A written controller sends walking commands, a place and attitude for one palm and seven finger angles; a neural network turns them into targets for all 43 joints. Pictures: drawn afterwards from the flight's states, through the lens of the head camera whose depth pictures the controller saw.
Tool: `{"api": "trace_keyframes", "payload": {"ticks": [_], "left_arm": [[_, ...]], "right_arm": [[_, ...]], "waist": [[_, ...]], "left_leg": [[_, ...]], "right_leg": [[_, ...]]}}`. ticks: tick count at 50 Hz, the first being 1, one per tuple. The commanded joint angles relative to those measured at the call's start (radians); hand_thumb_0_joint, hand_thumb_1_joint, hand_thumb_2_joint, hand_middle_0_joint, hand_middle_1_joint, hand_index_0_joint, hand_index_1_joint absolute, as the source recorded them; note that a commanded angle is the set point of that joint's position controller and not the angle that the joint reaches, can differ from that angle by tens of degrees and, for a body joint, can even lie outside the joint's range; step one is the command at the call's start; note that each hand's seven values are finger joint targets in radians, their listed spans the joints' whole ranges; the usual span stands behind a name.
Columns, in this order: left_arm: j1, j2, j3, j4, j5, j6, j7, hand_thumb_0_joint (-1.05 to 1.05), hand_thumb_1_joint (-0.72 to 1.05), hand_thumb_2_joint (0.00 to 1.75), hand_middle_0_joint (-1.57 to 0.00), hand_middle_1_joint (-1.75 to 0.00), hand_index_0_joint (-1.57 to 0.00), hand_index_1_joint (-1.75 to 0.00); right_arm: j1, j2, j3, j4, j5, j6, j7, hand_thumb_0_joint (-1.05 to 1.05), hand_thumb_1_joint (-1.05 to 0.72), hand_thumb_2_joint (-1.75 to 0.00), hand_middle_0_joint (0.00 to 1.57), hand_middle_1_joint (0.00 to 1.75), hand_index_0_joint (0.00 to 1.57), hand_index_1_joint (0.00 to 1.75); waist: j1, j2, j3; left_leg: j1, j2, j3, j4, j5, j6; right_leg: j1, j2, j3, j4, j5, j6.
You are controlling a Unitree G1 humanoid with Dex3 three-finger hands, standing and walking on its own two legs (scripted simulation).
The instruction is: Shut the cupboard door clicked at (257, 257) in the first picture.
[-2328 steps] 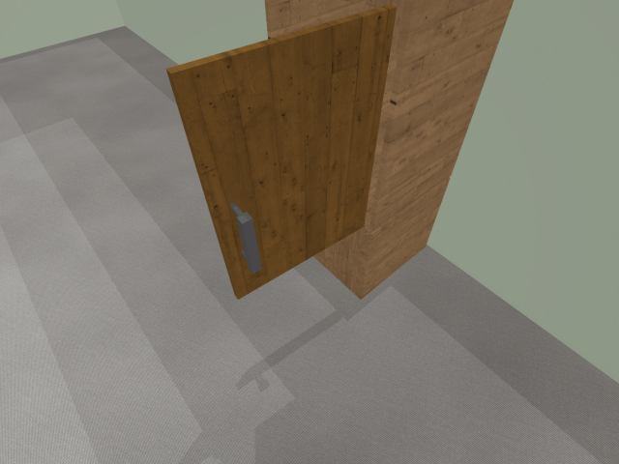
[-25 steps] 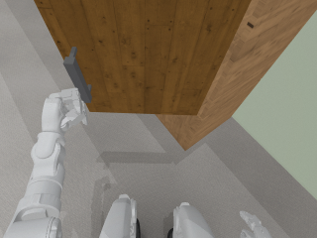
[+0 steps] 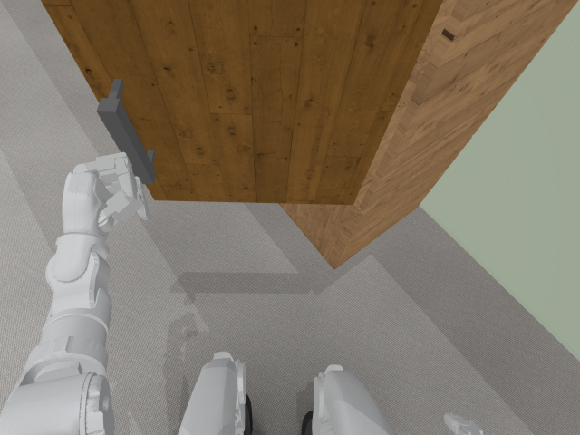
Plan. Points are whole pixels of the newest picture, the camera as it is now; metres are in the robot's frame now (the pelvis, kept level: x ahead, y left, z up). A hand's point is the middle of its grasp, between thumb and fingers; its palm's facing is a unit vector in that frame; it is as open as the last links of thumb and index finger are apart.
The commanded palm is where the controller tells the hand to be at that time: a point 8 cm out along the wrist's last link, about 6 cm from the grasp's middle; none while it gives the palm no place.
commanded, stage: push the door shut along its arc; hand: left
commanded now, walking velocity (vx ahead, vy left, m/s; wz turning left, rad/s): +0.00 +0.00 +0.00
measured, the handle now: (133, 136) +0.53 +0.24 +0.03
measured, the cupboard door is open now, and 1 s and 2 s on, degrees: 53 42 34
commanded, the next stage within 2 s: pull the fist back off the door in 1.74 s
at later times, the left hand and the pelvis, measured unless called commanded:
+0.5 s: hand (147, 169) +0.47 +0.21 +0.03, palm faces -0.06 -1.00 -0.05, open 3.1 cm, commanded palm +0.46 +0.24 +0.03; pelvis +0.00 +0.00 -0.01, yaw -1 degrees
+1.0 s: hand (161, 136) +0.52 +0.20 +0.03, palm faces -0.19 -0.98 -0.06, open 3.2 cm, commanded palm +0.53 +0.20 +0.03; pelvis -0.02 +0.01 -0.03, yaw -2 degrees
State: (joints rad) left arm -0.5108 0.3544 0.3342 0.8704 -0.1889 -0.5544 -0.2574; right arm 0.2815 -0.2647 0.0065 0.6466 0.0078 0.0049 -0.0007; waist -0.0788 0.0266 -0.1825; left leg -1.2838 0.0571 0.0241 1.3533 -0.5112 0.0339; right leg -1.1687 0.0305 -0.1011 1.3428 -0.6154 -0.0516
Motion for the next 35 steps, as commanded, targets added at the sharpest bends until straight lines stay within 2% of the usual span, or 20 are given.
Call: {"api": "trace_keyframes", "payload": {"ticks": [1,2,5,6,7,8,12,14,15,16,19,20,21,22,23,24,25,28,34,35], "left_arm": [[-0.375,0.217,0.02,-0.149,0.005,-0.079,-0.006,0.0,0.9,0.9,-1.3,-1.5,-1.3,-1.5],[-0.378,0.213,0.015,-0.144,0.007,-0.075,-0.009,0.0,0.9,0.9,-1.3,-1.5,-1.3,-1.5],[-0.372,0.228,0.028,-0.101,0.004,-0.047,-0.017,0.0,0.9,0.9,-1.3,-1.5,-1.3,-1.5],[-0.365,0.247,0.044,-0.092,0.003,-0.039,-0.021,0.0,0.9,0.9,-1.3,-1.5,-1.3,-1.5],[-0.404,0.288,0.064,-0.1,0.006,-0.042,-0.024,0.0,0.9,0.9,-1.3,-1.5,-1.3,-1.5],[-0.441,0.287,0.056,-0.105,0.01,-0.042,-0.028,0.0,0.9,0.9,-1.3,-1.5,-1.3,-1.5],[-0.562,0.307,0.047,-0.142,0.011,-0.062,-0.046,0.0,0.9,0.9,-1.3,-1.5,-1.3,-1.5],[-0.554,0.309,0.049,-0.119,0.009,-0.061,-0.06,0.0,0.9,0.9,-1.3,-1.5,-1.3,-1.5],[-0.539,0.335,0.069,-0.095,0.012,-0.055,-0.067,0.0,0.9,0.9,-1.3,-1.5,-1.3,-1.5],[-0.536,0.308,0.044,-0.071,0.012,-0.042,-0.078,0.0,0.9,0.9,-1.3,-1.5,-1.3,-1.5],[-0.581,0.331,0.049,-0.012,0.012,-0.007,-0.104,0.0,0.9,0.9,-1.3,-1.5,-1.3,-1.5],[-0.601,0.359,0.064,-0.01,0.014,-0.001,-0.11,0.0,0.9,0.9,-1.3,-1.5,-1.3,-1.5],[-0.61,0.357,0.06,-0.002,0.016,0.007,-0.114,0.0,0.9,0.9,-1.3,-1.5,-1.3,-1.5],[-0.657,0.36,0.055,-0.023,0.013,0.001,-0.119,0.0,0.9,0.9,-1.3,-1.5,-1.3,-1.5],[-0.684,0.339,0.033,-0.015,0.015,0.003,-0.124,0.0,0.9,0.9,-1.3,-1.5,-1.3,-1.5],[-0.673,0.356,0.05,-0.001,0.013,0.007,-0.128,0.0,0.9,0.9,-1.3,-1.5,-1.3,-1.5],[-0.671,0.368,0.056,0.007,0.015,0.01,-0.133,0.0,0.9,0.9,-1.3,-1.5,-1.3,-1.5],[-0.756,0.335,0.004,0.023,0.026,0.01,-0.145,0.0,0.9,0.9,-1.3,-1.5,-1.3,-1.5],[-0.854,0.38,0.004,0.045,0.042,0.025,-0.158,0.0,0.9,0.9,-1.3,-1.5,-1.3,-1.5],[-0.87,0.37,-0.01,0.062,0.045,0.032,-0.16,0.0,0.9,0.9,-1.3,-1.5,-1.3,-1.5]], "right_arm": [[0.077,-0.166,-0.066,-0.071,-0.005,-0.033,-0.019,0.0,-0.9,-0.9,0.2,0.3,0.2,0.3],[0.081,-0.165,-0.066,-0.074,-0.005,-0.033,-0.019,0.0,-0.9,-0.9,0.2,0.3,0.2,0.3],[0.073,-0.166,-0.061,-0.082,-0.002,-0.024,-0.017,0.0,-0.9,-0.9,0.2,0.3,0.2,0.3],[0.073,-0.167,-0.06,-0.086,-0.001,-0.022,-0.018,0.0,-0.9,-0.9,0.2,0.3,0.2,0.3],[0.079,-0.168,-0.058,-0.087,-0.002,-0.022,-0.022,0.0,-0.9,-0.9,0.2,0.3,0.2,0.3],[0.076,-0.167,-0.057,-0.083,-0.002,-0.022,-0.022,0.0,-0.9,-0.9,0.2,0.3,0.2,0.3],[0.091,-0.172,-0.057,-0.075,-0.005,-0.029,-0.025,0.0,-0.9,-0.9,0.2,0.3,0.2,0.3],[0.093,-0.174,-0.058,-0.068,-0.005,-0.031,-0.023,0.0,-0.9,-0.9,0.2,0.3,0.2,0.3],[0.098,-0.178,-0.058,-0.065,-0.005,-0.028,-0.022,0.0,-0.9,-0.9,0.2,0.3,0.2,0.3],[0.101,-0.176,-0.056,-0.065,-0.003,-0.027,-0.019,0.0,-0.9,-0.9,0.2,0.3,0.2,0.3],[0.11,-0.18,-0.053,-0.059,0.003,-0.02,-0.021,0.0,-0.9,-0.9,0.2,0.3,0.2,0.3],[0.113,-0.184,-0.052,-0.06,0.005,-0.019,-0.023,0.0,-0.9,-0.9,0.2,0.3,0.2,0.3],[0.116,-0.185,-0.052,-0.061,0.005,-0.017,-0.023,0.0,-0.9,-0.9,0.2,0.3,0.2,0.3],[0.122,-0.185,-0.05,-0.064,0.004,-0.02,-0.024,0.0,-0.9,-0.9,0.2,0.3,0.2,0.3],[0.121,-0.187,-0.052,-0.055,0.005,-0.023,-0.023,0.0,-0.9,-0.9,0.2,0.3,0.2,0.3],[0.128,-0.188,-0.051,-0.051,0.005,-0.022,-0.021,0.0,-0.9,-0.9,0.2,0.3,0.2,0.3],[0.133,-0.192,-0.051,-0.052,0.005,-0.02,-0.021,0.0,-0.9,-0.9,0.2,0.3,0.2,0.3],[0.141,-0.196,-0.051,-0.042,0.005,-0.024,-0.02,0.0,-0.9,-0.9,0.2,0.3,0.2,0.3],[0.165,-0.212,-0.047,-0.025,0.003,-0.031,-0.021,0.0,-0.9,-0.9,0.2,0.3,0.2,0.3],[0.168,-0.213,-0.045,-0.024,0.005,-0.031,-0.021,0.0,-0.9,-0.9,0.2,0.3,0.2,0.3]], "waist": [[-0.024,0.048,-0.409],[-0.024,0.075,-0.415],[-0.016,0.058,-0.404],[-0.013,0.045,-0.411],[-0.014,0.06,-0.421],[-0.024,0.058,-0.44],[-0.045,0.125,-0.492],[-0.041,0.129,-0.528],[-0.035,0.115,-0.525],[-0.044,0.116,-0.52],[-0.068,0.072,-0.464],[-0.066,0.079,-0.458],[-0.073,0.075,-0.458],[-0.074,0.11,-0.47],[-0.087,0.122,-0.489],[-0.077,0.125,-0.493],[-0.08,0.117,-0.5],[-0.11,0.141,-0.488],[-0.129,0.186,-0.511],[-0.142,0.172,-0.495]], "left_leg": [[0.393,-0.028,-0.095,-0.126,0.2,0.001],[0.399,-0.03,-0.095,-0.124,0.205,0.003],[0.364,-0.03,-0.087,-0.123,0.182,0.003],[0.347,-0.032,-0.082,-0.116,0.193,0.006],[0.34,-0.031,-0.084,-0.108,0.205,0.007],[0.341,-0.03,-0.083,-0.098,0.215,0.009],[0.423,-0.025,-0.098,-0.082,0.278,0.007],[0.435,-0.024,-0.099,-0.077,0.302,0.004],[0.43,-0.022,-0.102,-0.076,0.311,0.003],[0.419,-0.025,-0.101,-0.073,0.31,0.005],[0.352,-0.021,-0.097,-0.061,0.267,0.013],[0.344,-0.02,-0.1,-0.062,0.264,0.013],[0.341,-0.02,-0.101,-0.061,0.26,0.015],[0.363,-0.022,-0.107,-0.059,0.271,0.015],[0.389,-0.019,-0.112,-0.055,0.276,0.014],[0.388,-0.019,-0.112,-0.052,0.284,0.012],[0.386,-0.017,-0.115,-0.049,0.291,0.013],[0.415,-0.013,-0.132,-0.051,0.265,0.012],[0.44,-0.008,-0.153,-0.048,0.232,0.011],[0.432,-0.007,-0.157,-0.051,0.216,0.012]], "right_leg": [[0.098,0.013,0.108,-0.202,0.252,0.024],[0.088,0.015,0.106,-0.198,0.253,0.022],[0.109,0.011,0.118,-0.21,0.236,0.024],[0.133,0.012,0.126,-0.211,0.253,0.024],[0.139,0.014,0.128,-0.2,0.266,0.022],[0.136,0.012,0.131,-0.194,0.28,0.026],[0.092,0.02,0.117,-0.172,0.317,0.019],[0.101,0.019,0.116,-0.167,0.34,0.02],[0.106,0.021,0.113,-0.162,0.347,0.019],[0.099,0.02,0.111,-0.163,0.347,0.021],[0.095,0.019,0.123,-0.176,0.321,0.026],[0.096,0.02,0.122,-0.174,0.315,0.023],[0.088,0.021,0.122,-0.175,0.31,0.023],[0.068,0.023,0.116,-0.165,0.308,0.018],[0.041,0.023,0.111,-0.164,0.304,0.02],[0.051,0.023,0.112,-0.164,0.307,0.017],[0.046,0.025,0.109,-0.159,0.31,0.016],[-0.026,0.028,0.097,-0.159,0.263,0.015],[-0.083,0.031,0.086,-0.155,0.213,0.007],[-0.096,0.032,0.087,-0.159,0.203,0.008]]}}
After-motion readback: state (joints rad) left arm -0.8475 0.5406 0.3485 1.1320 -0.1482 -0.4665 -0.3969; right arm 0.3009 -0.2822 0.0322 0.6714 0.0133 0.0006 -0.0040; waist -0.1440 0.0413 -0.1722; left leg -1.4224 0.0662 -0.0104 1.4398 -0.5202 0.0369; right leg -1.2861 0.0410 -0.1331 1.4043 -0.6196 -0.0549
